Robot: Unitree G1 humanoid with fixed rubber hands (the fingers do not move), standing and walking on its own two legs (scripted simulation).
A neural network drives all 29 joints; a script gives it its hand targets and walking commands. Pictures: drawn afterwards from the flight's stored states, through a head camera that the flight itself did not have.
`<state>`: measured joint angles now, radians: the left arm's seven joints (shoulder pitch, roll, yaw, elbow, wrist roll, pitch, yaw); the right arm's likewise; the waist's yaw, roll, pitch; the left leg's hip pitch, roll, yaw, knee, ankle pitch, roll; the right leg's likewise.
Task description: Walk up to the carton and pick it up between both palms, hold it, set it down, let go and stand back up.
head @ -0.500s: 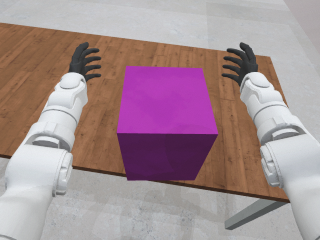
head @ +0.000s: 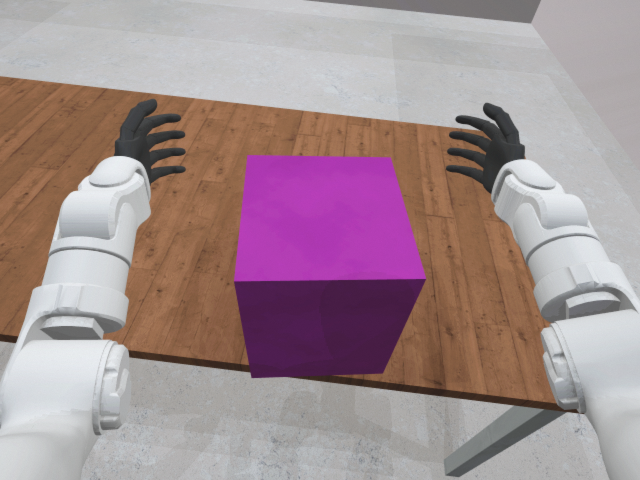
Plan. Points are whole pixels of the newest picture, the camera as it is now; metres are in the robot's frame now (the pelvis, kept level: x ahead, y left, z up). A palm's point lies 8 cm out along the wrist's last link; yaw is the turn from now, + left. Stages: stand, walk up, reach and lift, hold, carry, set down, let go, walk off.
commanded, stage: set down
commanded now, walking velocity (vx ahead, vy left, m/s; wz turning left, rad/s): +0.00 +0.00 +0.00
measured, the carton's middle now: (319, 270) +0.39 +0.02 +0.02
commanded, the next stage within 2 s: none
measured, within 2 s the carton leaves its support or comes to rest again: neither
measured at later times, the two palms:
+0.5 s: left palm (144, 247) +0.34 +0.23 +0.11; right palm (496, 250) +0.36 -0.20 +0.12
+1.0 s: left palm (142, 327) +0.27 +0.22 +0.05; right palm (498, 334) +0.28 -0.21 +0.05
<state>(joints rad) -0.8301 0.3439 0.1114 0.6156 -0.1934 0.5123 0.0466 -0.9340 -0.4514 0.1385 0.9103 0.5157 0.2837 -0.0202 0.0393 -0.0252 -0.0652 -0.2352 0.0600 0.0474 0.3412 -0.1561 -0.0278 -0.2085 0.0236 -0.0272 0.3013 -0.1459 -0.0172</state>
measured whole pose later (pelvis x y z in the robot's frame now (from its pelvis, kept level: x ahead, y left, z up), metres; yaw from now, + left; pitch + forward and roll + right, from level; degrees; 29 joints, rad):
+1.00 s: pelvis +0.01 +0.00 +0.00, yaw -1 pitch -2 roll +0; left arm 0.01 0.13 0.10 0.08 -0.08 0.22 0.07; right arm -0.01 -0.27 -0.02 0.26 0.27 0.03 0.02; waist 0.04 -0.03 0.02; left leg -0.10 0.04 0.05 0.28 -0.15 -0.02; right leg -0.10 0.01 0.01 0.30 -0.17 -0.01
